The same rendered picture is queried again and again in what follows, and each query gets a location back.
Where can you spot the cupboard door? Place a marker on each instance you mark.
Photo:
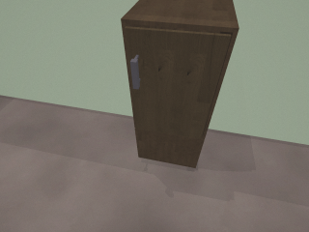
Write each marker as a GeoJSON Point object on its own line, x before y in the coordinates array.
{"type": "Point", "coordinates": [179, 71]}

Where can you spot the handle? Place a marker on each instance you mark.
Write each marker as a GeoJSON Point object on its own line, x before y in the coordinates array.
{"type": "Point", "coordinates": [134, 67]}

